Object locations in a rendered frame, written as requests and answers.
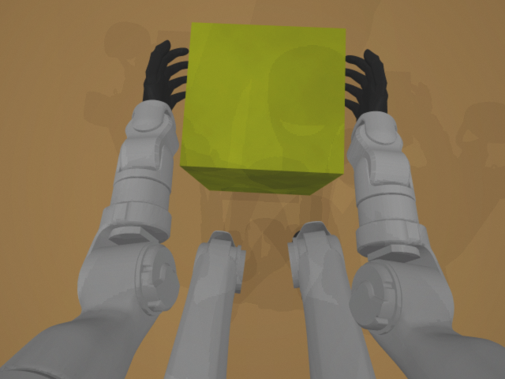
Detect right robot hand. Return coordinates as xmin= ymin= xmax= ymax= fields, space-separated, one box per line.
xmin=345 ymin=49 xmax=388 ymax=120

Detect right robot shin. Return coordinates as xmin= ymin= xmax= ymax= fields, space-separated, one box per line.
xmin=296 ymin=221 xmax=346 ymax=267

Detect robot left upper arm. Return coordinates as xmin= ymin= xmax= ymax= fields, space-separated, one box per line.
xmin=0 ymin=242 xmax=180 ymax=379

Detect robot right thigh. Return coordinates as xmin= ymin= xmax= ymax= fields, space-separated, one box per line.
xmin=287 ymin=231 xmax=376 ymax=379

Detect robot right upper arm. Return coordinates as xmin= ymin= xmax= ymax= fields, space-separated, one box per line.
xmin=349 ymin=259 xmax=505 ymax=379

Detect carton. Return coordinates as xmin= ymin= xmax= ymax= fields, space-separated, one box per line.
xmin=180 ymin=22 xmax=346 ymax=196

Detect left robot hand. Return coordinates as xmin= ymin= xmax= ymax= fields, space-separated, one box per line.
xmin=143 ymin=40 xmax=189 ymax=110

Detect left robot forearm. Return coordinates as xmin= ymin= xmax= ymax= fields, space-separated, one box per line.
xmin=77 ymin=99 xmax=179 ymax=301

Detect right robot forearm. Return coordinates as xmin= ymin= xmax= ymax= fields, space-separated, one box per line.
xmin=346 ymin=111 xmax=455 ymax=310

